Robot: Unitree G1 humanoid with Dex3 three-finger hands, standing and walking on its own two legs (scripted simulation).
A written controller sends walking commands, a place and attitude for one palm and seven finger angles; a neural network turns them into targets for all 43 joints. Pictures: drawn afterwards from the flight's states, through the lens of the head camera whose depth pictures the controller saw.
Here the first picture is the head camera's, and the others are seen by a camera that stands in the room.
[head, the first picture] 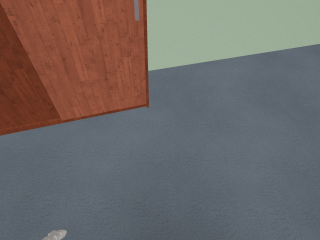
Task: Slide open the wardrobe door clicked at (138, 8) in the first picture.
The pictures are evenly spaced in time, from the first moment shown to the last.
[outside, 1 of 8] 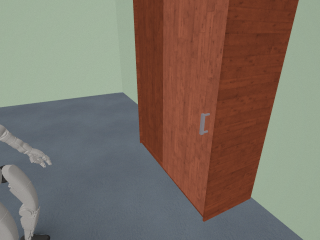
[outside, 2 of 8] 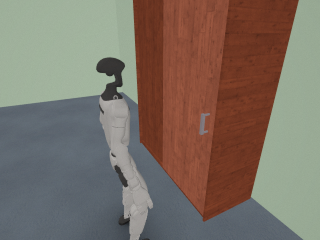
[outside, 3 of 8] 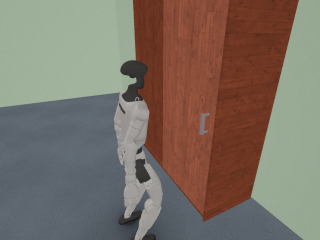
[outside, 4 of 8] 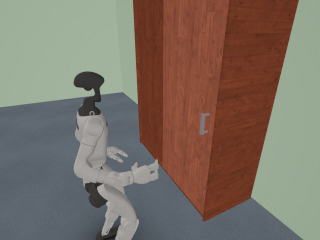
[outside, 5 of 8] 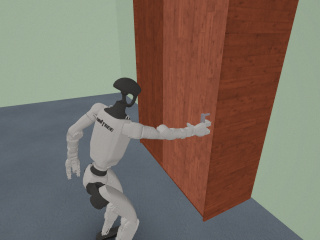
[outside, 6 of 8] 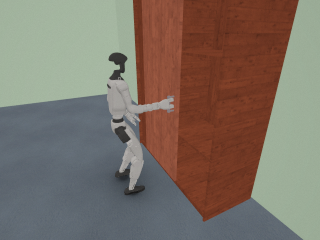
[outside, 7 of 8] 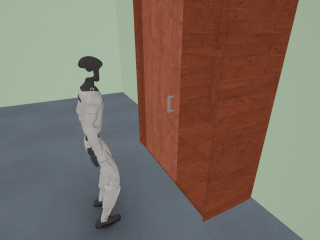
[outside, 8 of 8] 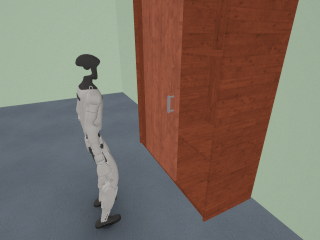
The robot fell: no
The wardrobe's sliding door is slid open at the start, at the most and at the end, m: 0.00 0.46 0.46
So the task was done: yes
